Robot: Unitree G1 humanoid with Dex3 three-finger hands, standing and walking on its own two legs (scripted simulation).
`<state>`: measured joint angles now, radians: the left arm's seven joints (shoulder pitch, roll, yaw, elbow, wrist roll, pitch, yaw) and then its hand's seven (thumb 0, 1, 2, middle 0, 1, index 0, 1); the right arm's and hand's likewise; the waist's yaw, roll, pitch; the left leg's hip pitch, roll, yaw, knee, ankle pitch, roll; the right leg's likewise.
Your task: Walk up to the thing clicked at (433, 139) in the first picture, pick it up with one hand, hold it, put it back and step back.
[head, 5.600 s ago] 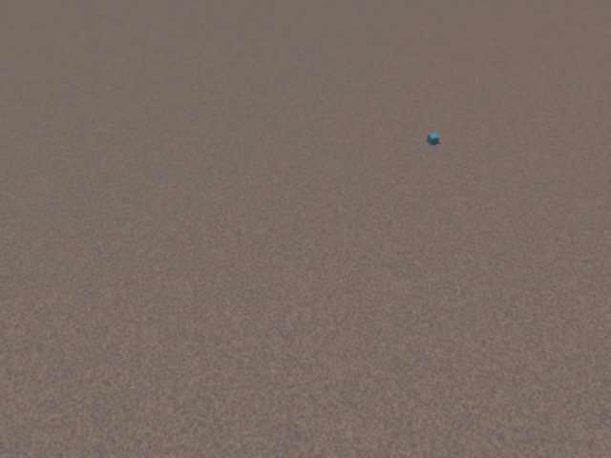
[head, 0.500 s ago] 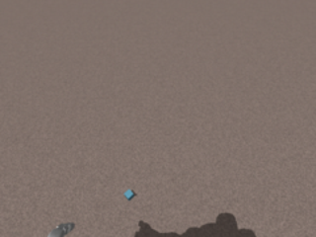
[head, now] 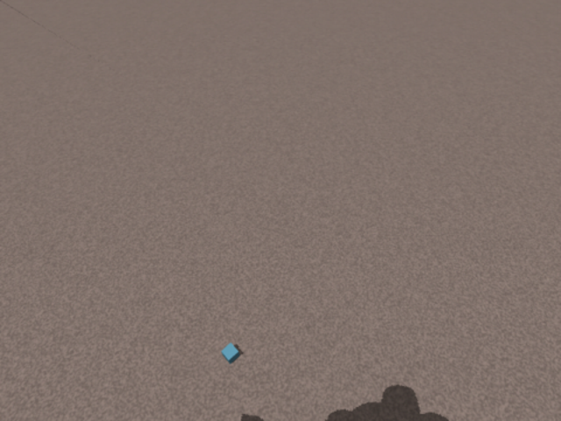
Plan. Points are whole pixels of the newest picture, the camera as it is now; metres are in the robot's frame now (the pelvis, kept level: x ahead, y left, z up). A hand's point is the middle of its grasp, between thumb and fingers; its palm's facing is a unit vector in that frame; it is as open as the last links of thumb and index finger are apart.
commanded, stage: walk up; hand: left
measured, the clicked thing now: (230, 353) +0.44 +0.22 -0.76
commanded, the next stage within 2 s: stand in 0.24 s
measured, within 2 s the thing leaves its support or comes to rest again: neither
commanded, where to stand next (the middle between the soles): +0.07 -0.01 m, yaw +0 degrees
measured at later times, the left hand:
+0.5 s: hand out of the picture +0.09 +0.25 -0.16, palm faces -0.01 -0.94 -0.34, open 7.4 cm
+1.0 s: hand out of the picture +0.09 +0.25 -0.15, palm faces -0.01 -0.94 -0.34, open 7.4 cm
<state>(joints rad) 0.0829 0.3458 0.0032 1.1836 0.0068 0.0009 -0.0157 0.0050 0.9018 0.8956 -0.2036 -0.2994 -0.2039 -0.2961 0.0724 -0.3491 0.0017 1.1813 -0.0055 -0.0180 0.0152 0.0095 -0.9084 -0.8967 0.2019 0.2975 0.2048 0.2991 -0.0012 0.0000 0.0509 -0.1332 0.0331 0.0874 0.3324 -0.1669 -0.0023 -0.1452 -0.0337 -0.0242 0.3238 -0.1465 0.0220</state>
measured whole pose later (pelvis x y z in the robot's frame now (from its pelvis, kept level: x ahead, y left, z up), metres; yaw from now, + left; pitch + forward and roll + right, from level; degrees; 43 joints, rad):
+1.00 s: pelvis +0.02 -0.01 +0.00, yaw +2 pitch -2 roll +0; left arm 0.09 0.35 0.00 1.15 0.01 -0.01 -0.01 0.00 0.90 0.90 -0.20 -0.30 -0.20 -0.30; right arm 0.09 -0.35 0.00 1.16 -0.01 -0.01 0.01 0.01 -0.91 -0.90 0.20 0.30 0.20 0.30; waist -0.01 0.00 0.04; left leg -0.10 0.03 0.06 0.31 -0.17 -0.01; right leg -0.10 -0.03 -0.05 0.30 -0.16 0.02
